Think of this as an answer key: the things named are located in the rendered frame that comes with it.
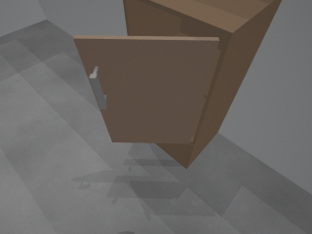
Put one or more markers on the handle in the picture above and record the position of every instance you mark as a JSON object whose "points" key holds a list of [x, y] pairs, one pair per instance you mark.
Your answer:
{"points": [[101, 98]]}

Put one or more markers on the cupboard door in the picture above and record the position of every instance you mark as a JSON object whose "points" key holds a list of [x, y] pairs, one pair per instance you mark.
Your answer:
{"points": [[154, 84]]}

